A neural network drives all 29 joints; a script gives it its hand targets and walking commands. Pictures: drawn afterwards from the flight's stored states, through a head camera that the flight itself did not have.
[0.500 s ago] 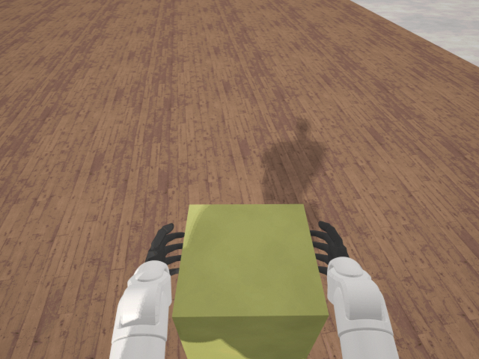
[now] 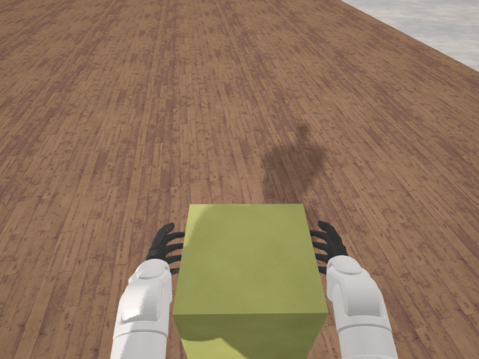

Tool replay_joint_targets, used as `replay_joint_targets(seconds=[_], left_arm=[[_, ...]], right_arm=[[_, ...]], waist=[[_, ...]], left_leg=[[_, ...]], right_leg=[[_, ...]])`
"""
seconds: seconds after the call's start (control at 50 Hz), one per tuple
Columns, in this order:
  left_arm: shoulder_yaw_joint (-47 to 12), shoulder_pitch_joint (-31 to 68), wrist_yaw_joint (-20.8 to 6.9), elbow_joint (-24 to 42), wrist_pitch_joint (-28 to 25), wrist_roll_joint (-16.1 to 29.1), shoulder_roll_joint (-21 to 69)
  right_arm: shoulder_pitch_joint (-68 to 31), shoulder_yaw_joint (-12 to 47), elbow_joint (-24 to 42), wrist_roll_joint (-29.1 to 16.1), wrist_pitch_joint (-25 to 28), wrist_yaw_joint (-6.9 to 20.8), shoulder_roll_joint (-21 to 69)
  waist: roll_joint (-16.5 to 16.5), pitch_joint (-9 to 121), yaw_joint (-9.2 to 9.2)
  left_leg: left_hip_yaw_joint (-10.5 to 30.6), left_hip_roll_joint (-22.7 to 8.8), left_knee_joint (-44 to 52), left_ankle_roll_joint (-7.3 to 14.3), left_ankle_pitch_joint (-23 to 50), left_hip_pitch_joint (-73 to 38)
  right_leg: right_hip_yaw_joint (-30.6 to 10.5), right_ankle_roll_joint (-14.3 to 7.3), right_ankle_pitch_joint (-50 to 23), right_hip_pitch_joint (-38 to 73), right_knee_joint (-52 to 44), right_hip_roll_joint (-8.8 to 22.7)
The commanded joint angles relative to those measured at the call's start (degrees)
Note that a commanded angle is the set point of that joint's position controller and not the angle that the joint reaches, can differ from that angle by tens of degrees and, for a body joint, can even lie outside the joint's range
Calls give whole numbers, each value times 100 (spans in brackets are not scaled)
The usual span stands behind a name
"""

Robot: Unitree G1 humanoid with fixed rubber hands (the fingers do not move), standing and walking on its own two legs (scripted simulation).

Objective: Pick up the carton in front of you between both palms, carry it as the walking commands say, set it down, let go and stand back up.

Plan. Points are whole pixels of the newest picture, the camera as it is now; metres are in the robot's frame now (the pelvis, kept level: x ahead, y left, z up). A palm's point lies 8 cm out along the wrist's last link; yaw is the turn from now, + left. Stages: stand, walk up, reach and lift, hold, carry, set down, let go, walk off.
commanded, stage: carry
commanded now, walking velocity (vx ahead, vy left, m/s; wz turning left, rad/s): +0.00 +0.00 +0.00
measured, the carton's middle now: (246, 288) +0.30 +0.00 -0.04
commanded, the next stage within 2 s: hold in 0.66 s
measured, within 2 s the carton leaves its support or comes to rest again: neither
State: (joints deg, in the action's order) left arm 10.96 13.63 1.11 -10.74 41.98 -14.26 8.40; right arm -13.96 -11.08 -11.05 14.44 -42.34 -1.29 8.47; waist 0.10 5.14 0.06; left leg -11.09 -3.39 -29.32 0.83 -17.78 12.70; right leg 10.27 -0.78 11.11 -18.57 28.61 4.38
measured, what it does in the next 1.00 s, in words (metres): stands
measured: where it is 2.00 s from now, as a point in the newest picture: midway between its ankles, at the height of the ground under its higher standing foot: outside the picture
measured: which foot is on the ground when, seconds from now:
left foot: down 0.00-1.00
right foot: down 0.00-1.00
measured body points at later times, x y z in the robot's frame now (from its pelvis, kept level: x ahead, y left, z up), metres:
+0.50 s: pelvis -0.01 +0.01 +0.00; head -0.03 +0.01 +0.45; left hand +0.29 +0.16 +0.03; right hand +0.30 -0.14 +0.03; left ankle -0.02 +0.10 -0.74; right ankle +0.04 -0.11 -0.74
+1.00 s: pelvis -0.02 -0.01 +0.01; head -0.06 -0.02 +0.45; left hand +0.26 +0.19 +0.04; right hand +0.30 -0.12 +0.04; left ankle -0.02 +0.10 -0.74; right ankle +0.05 -0.13 -0.74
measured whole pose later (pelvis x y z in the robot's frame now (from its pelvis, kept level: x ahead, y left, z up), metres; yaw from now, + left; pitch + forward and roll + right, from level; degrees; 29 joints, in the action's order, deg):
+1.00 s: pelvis -0.02 -0.01 +0.01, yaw +8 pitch -8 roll +0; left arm 13.4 15.7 0.4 -15.4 40.1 -15.7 8.9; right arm -16.4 -13.1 -14.9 17.0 -41.4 -0.5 9.1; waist 0.9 -2.8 -0.3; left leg -0.1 0.9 -23.4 1.0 -12.9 2.5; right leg -0.5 0.7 8.8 -5.7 22.5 0.6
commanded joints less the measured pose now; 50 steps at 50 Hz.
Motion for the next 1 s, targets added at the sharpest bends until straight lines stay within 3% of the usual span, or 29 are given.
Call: replay_joint_targets(seconds=[0.0,0.64,0.66,0.7,0.74,0.78,0.88,0.98], left_arm=[[-3165,2623,-1300,286,-185,1434,5161],[-3170,2606,-1294,288,-185,1425,5155],[-2983,2189,-1350,139,-195,1362,5362],[-2865,2203,-1299,278,-339,1176,5208],[-2779,2199,-1246,171,-369,1137,5174],[-2758,2266,-1216,27,-393,1057,5183],[-2939,2830,-1392,-105,-383,1305,5303],[-2752,3084,-1517,-419,-355,1261,5359]], right_arm=[[-2667,3186,327,-1471,211,1327,5144],[-2641,3173,323,-1464,211,1324,5121],[-2049,3048,461,-1450,180,1369,5234],[-2410,3147,716,-1369,263,1385,5091],[-2442,3094,648,-1413,301,1409,5048],[-2652,3161,594,-1489,346,1474,5063],[-2607,2842,94,-1244,346,1428,5205],[-2823,2641,-280,-1120,312,1486,5347]], waist=[[-5,1354,0],[7,1402,0],[412,736,28],[239,933,-99],[275,881,-115],[345,858,-142],[171,628,122],[98,390,134]], left_leg=[[626,-651,558,30,874,-78],[676,-640,519,93,1044,12],[1768,542,956,131,2510,-238],[1749,566,896,80,2491,-751],[1789,579,982,58,2557,-1088],[1752,599,1054,23,2244,-1461],[1744,591,1113,-19,1530,-971],[1698,632,1192,4,855,-647]], right_leg=[[-615,-22,-982,774,-296,559],[-590,53,-932,693,-226,559],[-1288,-159,-1649,2152,-351,-1053],[-1432,-135,-1596,2034,-521,-953],[-1429,-49,-1672,1891,-546,-982],[-1371,9,-1248,1597,-660,-1023],[-1412,-58,-770,1823,-723,-1021],[-1404,-44,-401,1926,-811,-953]])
